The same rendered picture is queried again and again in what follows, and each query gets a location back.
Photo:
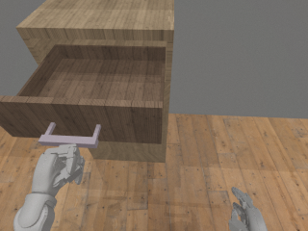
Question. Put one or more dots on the right robot hand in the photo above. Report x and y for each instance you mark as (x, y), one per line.
(251, 217)

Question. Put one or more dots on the handle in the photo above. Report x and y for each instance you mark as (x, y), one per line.
(56, 140)

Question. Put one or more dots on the left robot forearm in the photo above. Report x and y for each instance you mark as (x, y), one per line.
(37, 212)

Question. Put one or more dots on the drawer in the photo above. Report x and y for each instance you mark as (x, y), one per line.
(78, 87)

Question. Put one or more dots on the left robot hand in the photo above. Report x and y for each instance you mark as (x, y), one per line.
(65, 160)

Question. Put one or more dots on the cabinet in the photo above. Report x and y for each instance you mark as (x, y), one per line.
(147, 23)

